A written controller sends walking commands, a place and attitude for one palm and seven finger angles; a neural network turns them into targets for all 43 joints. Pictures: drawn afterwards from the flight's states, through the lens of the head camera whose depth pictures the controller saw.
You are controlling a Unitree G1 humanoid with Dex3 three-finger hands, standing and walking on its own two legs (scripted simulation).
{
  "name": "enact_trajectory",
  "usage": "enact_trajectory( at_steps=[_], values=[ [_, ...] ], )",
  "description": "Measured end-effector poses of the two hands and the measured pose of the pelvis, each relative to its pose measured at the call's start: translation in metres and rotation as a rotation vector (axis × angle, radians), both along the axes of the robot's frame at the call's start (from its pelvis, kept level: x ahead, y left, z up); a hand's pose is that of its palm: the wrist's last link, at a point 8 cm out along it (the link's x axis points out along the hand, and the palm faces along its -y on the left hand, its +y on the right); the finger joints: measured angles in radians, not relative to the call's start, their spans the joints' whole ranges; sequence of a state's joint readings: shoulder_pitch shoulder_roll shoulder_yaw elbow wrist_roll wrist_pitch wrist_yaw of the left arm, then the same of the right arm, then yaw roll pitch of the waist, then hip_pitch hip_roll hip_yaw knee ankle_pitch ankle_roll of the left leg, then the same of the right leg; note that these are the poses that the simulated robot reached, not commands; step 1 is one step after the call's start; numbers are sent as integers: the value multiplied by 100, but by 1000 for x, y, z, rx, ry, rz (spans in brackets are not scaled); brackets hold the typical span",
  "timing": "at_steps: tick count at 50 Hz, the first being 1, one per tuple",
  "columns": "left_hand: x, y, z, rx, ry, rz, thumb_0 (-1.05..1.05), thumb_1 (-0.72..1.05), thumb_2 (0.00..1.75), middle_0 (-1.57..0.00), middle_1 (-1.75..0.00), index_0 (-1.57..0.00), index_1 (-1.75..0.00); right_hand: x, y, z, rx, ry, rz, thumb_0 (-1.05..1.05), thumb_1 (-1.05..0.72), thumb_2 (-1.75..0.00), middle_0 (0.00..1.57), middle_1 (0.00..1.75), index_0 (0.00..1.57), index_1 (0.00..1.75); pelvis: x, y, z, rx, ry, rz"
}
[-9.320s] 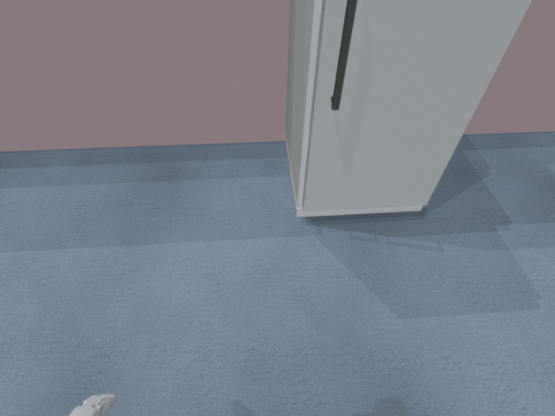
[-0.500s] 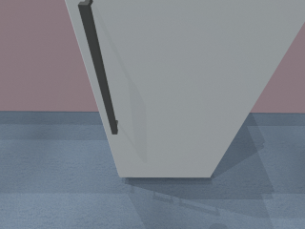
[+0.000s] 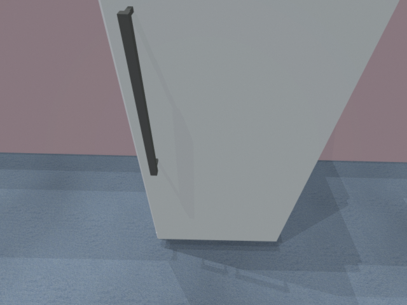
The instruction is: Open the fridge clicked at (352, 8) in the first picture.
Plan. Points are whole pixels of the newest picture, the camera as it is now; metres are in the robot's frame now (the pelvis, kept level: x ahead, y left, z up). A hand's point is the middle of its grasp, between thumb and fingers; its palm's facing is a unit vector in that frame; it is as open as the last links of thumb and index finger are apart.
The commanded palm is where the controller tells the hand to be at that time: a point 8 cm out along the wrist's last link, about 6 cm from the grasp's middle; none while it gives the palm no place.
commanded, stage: look again from close up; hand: left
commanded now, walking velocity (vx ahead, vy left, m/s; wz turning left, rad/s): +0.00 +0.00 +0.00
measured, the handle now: (144, 109) +0.54 +0.18 +0.11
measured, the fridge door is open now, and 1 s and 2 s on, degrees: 0 0 0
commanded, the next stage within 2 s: raise the hand to about handle height in 1.22 s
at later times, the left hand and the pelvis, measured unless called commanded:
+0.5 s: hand out of the picture +0.05 +0.24 -0.16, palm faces -0.02 -0.96 -0.28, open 7.4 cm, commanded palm none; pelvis +0.01 +0.02 +0.00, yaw +0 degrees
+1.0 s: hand out of the picture +0.08 +0.24 -0.15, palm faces -0.01 -0.95 -0.31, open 7.4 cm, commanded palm none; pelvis +0.02 +0.01 +0.01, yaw +1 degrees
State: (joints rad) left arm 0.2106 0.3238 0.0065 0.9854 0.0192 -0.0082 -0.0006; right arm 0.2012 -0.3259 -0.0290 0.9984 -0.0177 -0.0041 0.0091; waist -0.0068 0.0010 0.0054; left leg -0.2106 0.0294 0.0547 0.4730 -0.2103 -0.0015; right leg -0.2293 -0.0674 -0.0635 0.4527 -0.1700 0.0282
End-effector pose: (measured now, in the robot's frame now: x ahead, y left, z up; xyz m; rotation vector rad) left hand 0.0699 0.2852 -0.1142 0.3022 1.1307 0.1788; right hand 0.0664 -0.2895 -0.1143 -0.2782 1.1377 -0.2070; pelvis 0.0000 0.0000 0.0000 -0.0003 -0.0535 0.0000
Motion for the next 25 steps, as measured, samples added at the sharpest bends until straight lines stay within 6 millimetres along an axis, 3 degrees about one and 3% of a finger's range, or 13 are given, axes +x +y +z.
enact_trajectory(
  at_steps=[8, 13, 18, 25],
  values=[
    [-24, 8, -6, -4, 89, 18, 1, 90, 90, -20, -30, -20, -30, -38, 15, -10, 27, 130, -21, 1, -91, -90, 20, 30, 20, 30, -1, 7, 1, -2, 13, 6],
    [-34, 7, -10, -16, 135, 30, 1, 90, 90, -20, -30, -20, -30, -50, 26, -14, 48, 183, -33, 1, -91, -90, 20, 30, 20, 30, 2, 11, 2, -2, 15, 9],
    [-36, 4, -13, -29, 157, 36, 1, 90, 90, -20, -30, -20, -30, -46, 35, -15, 61, 191, -38, 1, -91, -90, 20, 30, 20, 30, 5, 14, 3, -1, 14, 8],
    [-28, 0, -14, -43, 151, 36, 1, 90, 90, -20, -30, -20, -30, -23, 40, -14, 66, 152, -26, 1, -91, -90, 20, 30, 20, 30, 9, 16, 4, -1, 13, 7]
  ],
)
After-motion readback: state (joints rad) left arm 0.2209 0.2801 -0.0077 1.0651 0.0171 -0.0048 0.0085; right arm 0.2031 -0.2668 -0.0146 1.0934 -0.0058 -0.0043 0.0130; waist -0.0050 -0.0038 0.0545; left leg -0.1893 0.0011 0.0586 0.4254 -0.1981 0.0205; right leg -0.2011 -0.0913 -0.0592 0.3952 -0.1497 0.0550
